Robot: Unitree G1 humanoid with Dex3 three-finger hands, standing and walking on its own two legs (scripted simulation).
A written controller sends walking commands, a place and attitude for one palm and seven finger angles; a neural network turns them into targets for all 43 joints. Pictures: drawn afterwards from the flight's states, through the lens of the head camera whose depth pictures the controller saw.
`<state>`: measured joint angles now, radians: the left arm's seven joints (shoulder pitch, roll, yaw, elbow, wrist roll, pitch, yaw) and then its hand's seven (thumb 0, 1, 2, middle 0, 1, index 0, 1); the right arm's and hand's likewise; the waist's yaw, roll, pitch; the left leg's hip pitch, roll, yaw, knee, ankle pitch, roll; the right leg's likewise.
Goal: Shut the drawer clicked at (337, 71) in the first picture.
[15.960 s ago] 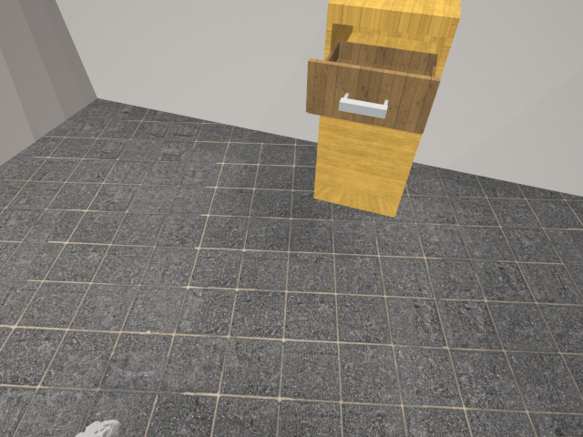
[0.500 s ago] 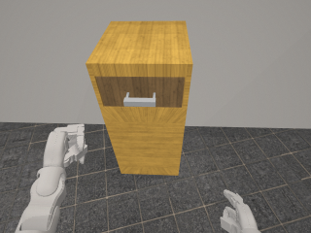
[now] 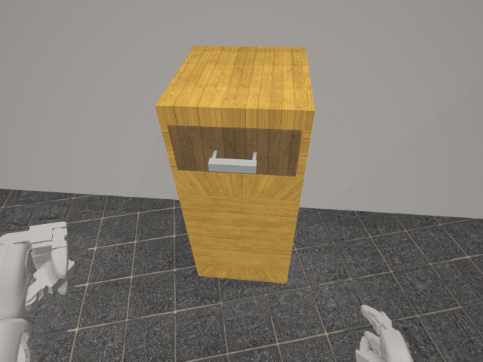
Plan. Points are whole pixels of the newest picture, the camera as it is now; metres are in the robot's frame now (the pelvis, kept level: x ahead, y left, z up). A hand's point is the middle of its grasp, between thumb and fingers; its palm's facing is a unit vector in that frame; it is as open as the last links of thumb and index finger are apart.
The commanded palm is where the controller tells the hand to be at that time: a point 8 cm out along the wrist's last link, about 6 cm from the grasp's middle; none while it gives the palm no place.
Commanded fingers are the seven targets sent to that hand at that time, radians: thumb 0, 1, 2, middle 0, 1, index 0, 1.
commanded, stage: draw the hand back to the body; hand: left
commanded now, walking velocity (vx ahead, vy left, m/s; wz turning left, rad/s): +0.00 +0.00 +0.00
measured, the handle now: (233, 160) +0.63 +0.12 -0.04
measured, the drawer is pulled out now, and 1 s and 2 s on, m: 0.00 0.00 0.00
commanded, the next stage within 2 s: step back with the hand held close in 0.02 s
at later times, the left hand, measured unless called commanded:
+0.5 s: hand (86, 261) +0.19 +0.24 +0.14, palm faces +0.24 -0.83 -0.50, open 3.2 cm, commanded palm +0.13 +0.28 +0.17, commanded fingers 0.00 0.90 0.90 -1.40 -1.60 -1.40 -1.60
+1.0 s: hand (35, 311) +0.12 +0.26 +0.15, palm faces +0.35 -0.80 -0.49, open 3.2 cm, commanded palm +0.05 +0.30 +0.17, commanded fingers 0.00 0.90 0.90 -1.40 -1.60 -1.40 -1.60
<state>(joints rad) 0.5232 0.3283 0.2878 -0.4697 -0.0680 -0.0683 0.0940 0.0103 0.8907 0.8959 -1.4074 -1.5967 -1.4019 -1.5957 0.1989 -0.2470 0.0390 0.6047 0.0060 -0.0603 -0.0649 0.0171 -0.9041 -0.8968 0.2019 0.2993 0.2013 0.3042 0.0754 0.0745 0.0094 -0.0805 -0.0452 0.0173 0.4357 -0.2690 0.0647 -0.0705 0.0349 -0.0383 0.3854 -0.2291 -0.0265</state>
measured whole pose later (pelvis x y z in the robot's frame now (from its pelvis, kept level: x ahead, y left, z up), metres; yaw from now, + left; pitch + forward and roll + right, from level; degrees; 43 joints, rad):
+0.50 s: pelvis -0.01 +0.01 +0.00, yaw -2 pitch +2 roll -1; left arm 0.64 0.40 0.34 -0.52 -0.06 -0.17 0.10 0.01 0.89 0.89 -1.41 -1.60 -1.40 -1.59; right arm 0.19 -0.25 -0.02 0.56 0.01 0.02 -0.07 0.02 -0.90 -0.90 0.20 0.30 0.20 0.30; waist -0.01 0.04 0.01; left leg -0.24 -0.05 0.05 0.45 -0.24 0.08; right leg -0.25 0.03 -0.01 0.42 -0.20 -0.01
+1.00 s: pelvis -0.08 +0.02 -0.02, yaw +0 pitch +0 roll -1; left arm 0.59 0.39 0.39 -0.57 0.02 -0.24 0.13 0.01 0.88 0.89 -1.41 -1.60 -1.40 -1.59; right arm 0.23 -0.22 0.00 0.53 -0.01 -0.04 -0.08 0.02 -0.90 -0.90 0.20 0.30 0.20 0.30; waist -0.01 -0.01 0.03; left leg -0.39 -0.06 0.04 0.59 -0.22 0.10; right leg -0.38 0.04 0.03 0.57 -0.19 0.01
